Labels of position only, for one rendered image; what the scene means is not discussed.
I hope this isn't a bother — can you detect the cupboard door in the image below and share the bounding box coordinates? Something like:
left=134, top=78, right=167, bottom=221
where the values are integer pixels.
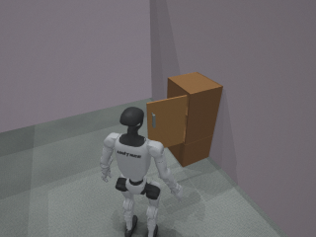
left=146, top=95, right=188, bottom=148

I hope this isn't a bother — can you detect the robot left upper arm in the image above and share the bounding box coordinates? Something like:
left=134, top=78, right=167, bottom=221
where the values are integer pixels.
left=101, top=132, right=120, bottom=166

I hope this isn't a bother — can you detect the right robot foot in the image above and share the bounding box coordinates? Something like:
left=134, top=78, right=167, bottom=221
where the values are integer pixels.
left=147, top=224, right=158, bottom=237

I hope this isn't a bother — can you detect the handle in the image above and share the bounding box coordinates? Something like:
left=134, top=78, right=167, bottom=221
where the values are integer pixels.
left=151, top=113, right=156, bottom=128

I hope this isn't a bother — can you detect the right robot forearm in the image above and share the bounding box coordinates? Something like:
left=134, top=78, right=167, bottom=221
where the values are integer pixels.
left=163, top=168, right=180, bottom=194

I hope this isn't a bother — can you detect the robot right upper arm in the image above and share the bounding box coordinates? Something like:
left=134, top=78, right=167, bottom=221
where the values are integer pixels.
left=147, top=140, right=169, bottom=180

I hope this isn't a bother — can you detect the right robot shin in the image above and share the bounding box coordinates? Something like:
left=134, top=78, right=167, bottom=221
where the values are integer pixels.
left=147, top=207, right=159, bottom=237

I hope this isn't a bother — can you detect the right robot hand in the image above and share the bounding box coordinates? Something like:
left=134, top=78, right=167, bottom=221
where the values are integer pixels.
left=171, top=185, right=183, bottom=202

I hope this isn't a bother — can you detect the left robot forearm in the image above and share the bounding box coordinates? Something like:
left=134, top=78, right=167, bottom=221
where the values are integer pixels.
left=100, top=157, right=111, bottom=175

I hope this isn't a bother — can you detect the left robot hand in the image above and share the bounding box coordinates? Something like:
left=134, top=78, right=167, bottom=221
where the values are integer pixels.
left=101, top=170, right=113, bottom=183

